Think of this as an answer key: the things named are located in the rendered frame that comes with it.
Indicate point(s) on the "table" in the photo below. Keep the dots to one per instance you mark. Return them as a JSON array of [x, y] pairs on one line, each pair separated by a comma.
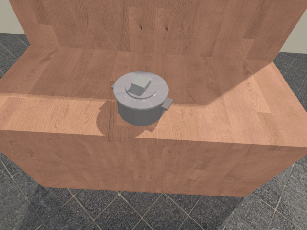
[[234, 122]]

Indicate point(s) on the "pot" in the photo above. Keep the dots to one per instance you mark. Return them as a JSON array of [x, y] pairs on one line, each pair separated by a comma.
[[143, 117]]

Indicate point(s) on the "knob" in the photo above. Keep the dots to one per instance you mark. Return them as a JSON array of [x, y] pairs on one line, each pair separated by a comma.
[[141, 83]]

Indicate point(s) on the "lid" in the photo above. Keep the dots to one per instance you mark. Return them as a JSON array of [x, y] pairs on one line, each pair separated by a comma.
[[132, 98]]

